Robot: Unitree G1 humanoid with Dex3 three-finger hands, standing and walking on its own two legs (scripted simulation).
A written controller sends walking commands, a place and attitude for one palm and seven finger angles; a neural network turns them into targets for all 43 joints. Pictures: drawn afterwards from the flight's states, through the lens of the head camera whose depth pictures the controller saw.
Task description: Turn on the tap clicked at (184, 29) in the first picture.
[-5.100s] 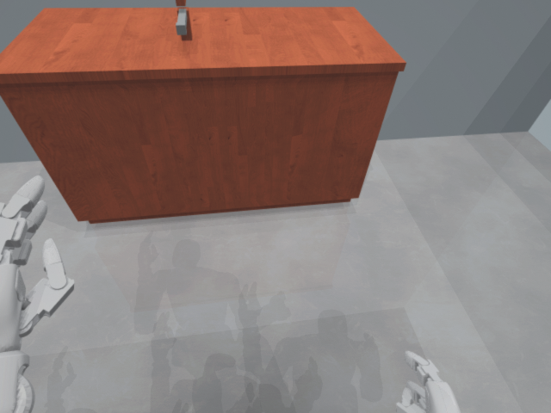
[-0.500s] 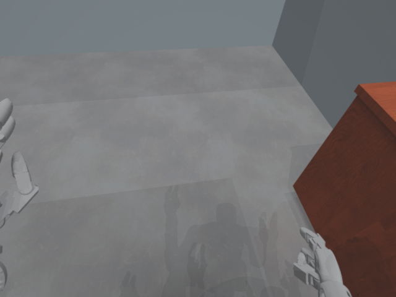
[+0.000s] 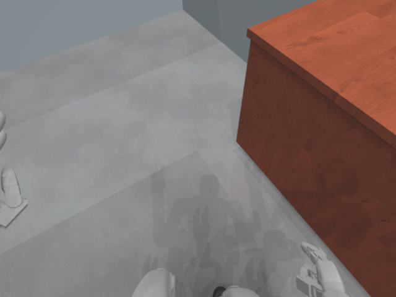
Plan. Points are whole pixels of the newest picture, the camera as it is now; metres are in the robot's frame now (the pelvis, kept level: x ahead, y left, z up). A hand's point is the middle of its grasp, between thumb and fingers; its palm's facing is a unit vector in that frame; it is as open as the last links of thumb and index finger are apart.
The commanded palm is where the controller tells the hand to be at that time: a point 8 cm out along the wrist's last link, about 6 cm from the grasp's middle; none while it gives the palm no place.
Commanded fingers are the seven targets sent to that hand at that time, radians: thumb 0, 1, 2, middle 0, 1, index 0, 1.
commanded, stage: turn to face it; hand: left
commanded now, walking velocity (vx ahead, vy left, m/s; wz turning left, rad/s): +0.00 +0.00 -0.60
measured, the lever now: out of the picture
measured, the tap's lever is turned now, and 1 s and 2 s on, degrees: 0 0 0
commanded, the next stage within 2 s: none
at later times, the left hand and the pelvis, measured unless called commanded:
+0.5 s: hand (74, 215) +0.21 +0.16 +0.17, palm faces +0.18 -0.88 -0.44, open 7.4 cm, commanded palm +0.17 +0.21 +0.18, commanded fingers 0.00 0.90 0.90 -0.20 -0.30 -0.20 -0.30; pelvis -0.06 -0.01 -0.01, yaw -18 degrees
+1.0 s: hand (151, 235) +0.19 +0.06 +0.17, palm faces -0.11 -0.89 -0.44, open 7.4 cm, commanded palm +0.16 +0.11 +0.18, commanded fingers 0.00 0.90 0.90 -0.20 -0.30 -0.20 -0.30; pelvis -0.13 -0.02 +0.00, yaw -35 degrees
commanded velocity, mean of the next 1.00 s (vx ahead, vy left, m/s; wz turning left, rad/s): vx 0.00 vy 0.00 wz -0.60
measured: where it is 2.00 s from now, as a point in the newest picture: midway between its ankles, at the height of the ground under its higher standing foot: outside the picture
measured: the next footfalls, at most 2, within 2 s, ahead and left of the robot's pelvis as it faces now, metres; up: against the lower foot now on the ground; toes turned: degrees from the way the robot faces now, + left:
left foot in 0.28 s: +0.01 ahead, +0.16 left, +0.00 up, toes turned -4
right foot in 0.52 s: -0.02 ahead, -0.14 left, +0.00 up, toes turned -24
